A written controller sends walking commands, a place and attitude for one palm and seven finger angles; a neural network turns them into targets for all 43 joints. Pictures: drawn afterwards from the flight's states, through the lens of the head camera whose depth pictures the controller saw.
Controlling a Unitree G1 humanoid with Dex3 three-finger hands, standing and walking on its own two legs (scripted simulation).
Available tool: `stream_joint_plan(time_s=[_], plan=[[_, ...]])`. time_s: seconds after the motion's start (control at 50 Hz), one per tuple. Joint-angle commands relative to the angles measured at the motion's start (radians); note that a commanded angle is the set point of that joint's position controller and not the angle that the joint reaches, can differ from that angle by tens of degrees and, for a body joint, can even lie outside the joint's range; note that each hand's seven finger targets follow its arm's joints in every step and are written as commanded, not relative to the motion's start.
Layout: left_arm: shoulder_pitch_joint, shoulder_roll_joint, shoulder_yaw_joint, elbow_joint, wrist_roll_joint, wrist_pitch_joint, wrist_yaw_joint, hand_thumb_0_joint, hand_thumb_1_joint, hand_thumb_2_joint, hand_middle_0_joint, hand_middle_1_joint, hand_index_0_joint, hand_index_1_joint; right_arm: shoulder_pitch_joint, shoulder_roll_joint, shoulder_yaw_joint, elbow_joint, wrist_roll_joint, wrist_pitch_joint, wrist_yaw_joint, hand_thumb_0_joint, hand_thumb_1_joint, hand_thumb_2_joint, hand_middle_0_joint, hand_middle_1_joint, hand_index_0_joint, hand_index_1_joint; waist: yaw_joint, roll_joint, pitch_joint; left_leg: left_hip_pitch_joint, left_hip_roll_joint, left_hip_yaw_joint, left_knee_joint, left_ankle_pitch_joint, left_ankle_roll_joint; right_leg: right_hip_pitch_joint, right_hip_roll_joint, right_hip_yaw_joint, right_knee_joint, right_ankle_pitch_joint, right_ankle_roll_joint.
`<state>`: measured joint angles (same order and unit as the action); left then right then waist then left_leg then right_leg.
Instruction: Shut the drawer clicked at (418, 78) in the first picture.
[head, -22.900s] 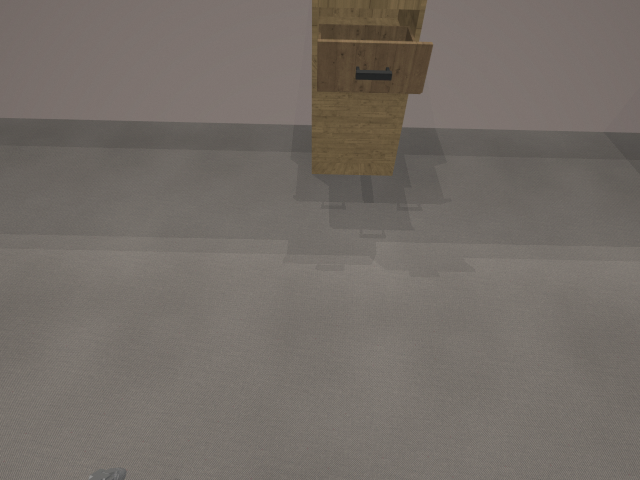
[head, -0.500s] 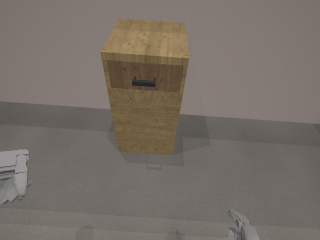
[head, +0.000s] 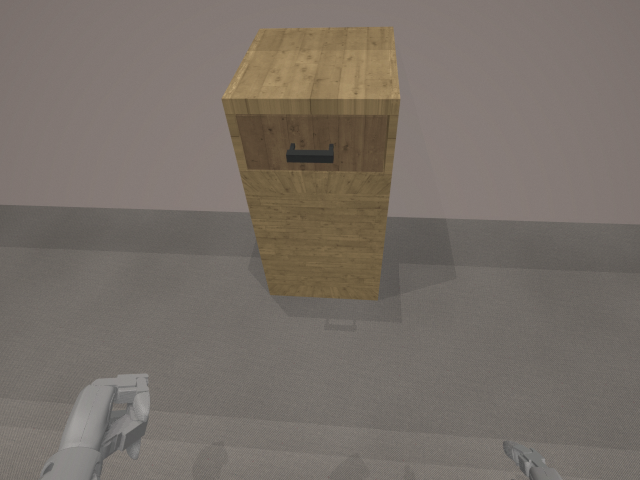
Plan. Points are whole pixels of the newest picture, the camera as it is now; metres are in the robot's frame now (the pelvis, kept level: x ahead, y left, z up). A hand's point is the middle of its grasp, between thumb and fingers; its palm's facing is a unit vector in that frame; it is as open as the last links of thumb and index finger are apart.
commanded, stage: let the arm hang, fingers relaxed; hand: left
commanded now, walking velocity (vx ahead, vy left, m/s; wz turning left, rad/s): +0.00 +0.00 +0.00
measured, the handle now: (311, 151) +0.85 +0.07 -0.08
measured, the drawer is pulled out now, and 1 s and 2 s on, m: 0.00 0.00 0.00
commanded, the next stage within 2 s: look to check the result in 0.96 s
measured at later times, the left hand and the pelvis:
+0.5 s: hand out of the picture -0.08 +0.17 -0.15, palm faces +0.06 -0.97 -0.22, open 6.0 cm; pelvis -0.01 +0.00 +0.02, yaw +1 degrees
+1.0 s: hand out of the picture -0.01 +0.14 -0.16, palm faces +0.06 -0.98 -0.16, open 7.4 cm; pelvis +0.00 -0.01 +0.02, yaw +0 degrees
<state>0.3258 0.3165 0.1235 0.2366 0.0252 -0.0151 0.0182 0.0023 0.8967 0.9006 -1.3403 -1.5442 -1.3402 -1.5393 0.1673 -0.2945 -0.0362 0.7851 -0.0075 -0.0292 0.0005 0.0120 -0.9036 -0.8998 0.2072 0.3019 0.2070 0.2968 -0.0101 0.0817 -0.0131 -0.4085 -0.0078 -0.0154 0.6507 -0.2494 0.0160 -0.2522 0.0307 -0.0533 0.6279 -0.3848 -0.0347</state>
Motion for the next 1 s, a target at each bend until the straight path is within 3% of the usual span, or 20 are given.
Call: stream_joint_plan(time_s=[0.0,0.02,0.06,0.1,0.16,0.22,0.34,0.44,0.56,0.76,0.98], plan=[[-0.043,0.054,-0.041,0.241,0.004,0.019,-0.002,0.0,0.9,0.9,-1.08,-1.253,-1.08,-1.253,0.01,-0.064,-0.019,-0.061,-0.023,0.015,-0.017,0.0,-0.9,-0.9,0.2,0.3,0.2,0.3,-0.002,-0.235,-0.003,0.106,0.05,-0.048,-0.012,0.215,0.031,-0.013,-0.186,0.12,-0.128,0.475,-0.063],[-0.064,0.044,-0.049,0.307,0.001,0.027,0.002,0.0,0.9,0.9,-1.04,-1.21,-1.04,-1.21,0.019,-0.049,-0.011,-0.033,-0.025,0.027,-0.019,0.0,-0.9,-0.9,0.2,0.3,0.2,0.3,-0.007,-0.136,0.021,0.125,0.063,-0.071,-0.057,0.219,0.033,-0.037,-0.168,0.113,-0.142,0.347,-0.053],[-0.064,0.026,-0.064,0.435,-0.006,0.033,0.005,0.0,0.9,0.9,-0.96,-1.123,-0.96,-1.123,0.015,-0.035,0.006,0.02,-0.027,0.035,-0.02,0.0,-0.9,-0.9,0.2,0.3,0.2,0.3,0.006,0.032,0.073,0.07,0.091,-0.144,-0.181,0.156,0.048,-0.006,-0.105,0.101,-0.169,0.124,-0.024],[-0.033,0.02,-0.071,0.549,-0.01,0.031,0.003,0.0,0.9,0.9,-0.88,-1.037,-0.88,-1.037,0.019,-0.031,0.012,0.061,-0.023,0.039,-0.025,0.0,-0.9,-0.9,0.2,0.3,0.2,0.3,0.021,0.051,0.088,0.038,0.096,-0.166,-0.235,0.063,0.051,0.043,-0.095,0.106,-0.223,0.052,-0.022],[-0.01,-0.011,-0.075,0.669,-0.015,0.021,0.002,0.0,0.9,0.9,-0.76,-0.907,-0.76,-0.907,0.067,0.003,0.012,0.127,-0.022,0.041,-0.035,0.0,-0.9,-0.9,0.2,0.3,0.2,0.3,0.012,0.118,0.05,0.092,0.084,-0.141,-0.249,0.016,0.038,0.065,-0.105,0.123,-0.267,0.064,-0.04],[0.007,-0.024,-0.082,0.742,-0.017,0.018,0.001,0.0,0.9,0.9,-0.64,-0.777,-0.64,-0.777,0.114,0.01,0.008,0.172,-0.017,0.043,-0.041,0.0,-0.9,-0.9,0.2,0.3,0.2,0.3,0.007,0.054,0.019,0.14,0.089,-0.143,-0.26,0.0,0.037,0.072,-0.103,0.107,-0.293,0.063,-0.042],[0.048,-0.056,-0.098,0.84,-0.018,0.01,0.009,0.0,0.9,0.9,-0.4,-0.517,-0.4,-0.517,0.175,0.034,0.005,0.25,-0.008,0.039,-0.045,0.0,-0.9,-0.9,0.2,0.3,0.2,0.3,0.003,-0.076,0.045,0.192,0.097,-0.129,-0.272,0.071,0.041,0.049,-0.106,0.092,-0.311,0.105,-0.036],[0.081,-0.086,-0.103,0.885,-0.02,0.01,0.019,0.0,0.9,0.9,-0.2,-0.3,-0.2,-0.3,0.197,0.066,0.01,0.295,-0.007,0.04,-0.048,0.0,-0.9,-0.9,0.2,0.3,0.2,0.3,0.002,-0.092,0.087,0.202,0.094,-0.114,-0.282,0.073,0.039,0.021,-0.107,0.09,-0.312,0.081,-0.032],[0.099,-0.112,-0.102,0.9,-0.018,0.01,0.024,0.0,0.9,0.9,-0.2,-0.3,-0.2,-0.3,0.211,0.1,0.012,0.322,-0.01,0.042,-0.046,0.0,-0.9,-0.9,0.2,0.3,0.2,0.3,0.003,-0.098,0.148,0.175,0.08,-0.098,-0.287,0.027,0.034,-0.023,-0.109,0.099,-0.32,0.023,-0.033],[0.086,-0.132,-0.093,0.888,-0.019,0.003,0.028,0.0,0.9,0.9,-0.2,-0.3,-0.2,-0.3,0.226,0.124,0.013,0.331,-0.013,0.029,-0.051,0.0,-0.9,-0.9,0.2,0.3,0.2,0.3,0.006,-0.048,0.132,0.167,0.08,-0.087,-0.273,0.107,0.031,0.016,-0.113,0.098,-0.303,0.105,-0.033],[0.081,-0.131,-0.094,0.885,-0.02,0.002,0.028,0.0,0.9,0.9,-0.2,-0.3,-0.2,-0.3,0.23,0.117,0.01,0.329,-0.011,0.031,-0.053,0.0,-0.9,-0.9,0.2,0.3,0.2,0.3,0.005,-0.069,0.126,0.196,0.084,-0.082,-0.259,0.149,0.03,0.021,-0.112,0.101,-0.312,0.132,-0.033]])
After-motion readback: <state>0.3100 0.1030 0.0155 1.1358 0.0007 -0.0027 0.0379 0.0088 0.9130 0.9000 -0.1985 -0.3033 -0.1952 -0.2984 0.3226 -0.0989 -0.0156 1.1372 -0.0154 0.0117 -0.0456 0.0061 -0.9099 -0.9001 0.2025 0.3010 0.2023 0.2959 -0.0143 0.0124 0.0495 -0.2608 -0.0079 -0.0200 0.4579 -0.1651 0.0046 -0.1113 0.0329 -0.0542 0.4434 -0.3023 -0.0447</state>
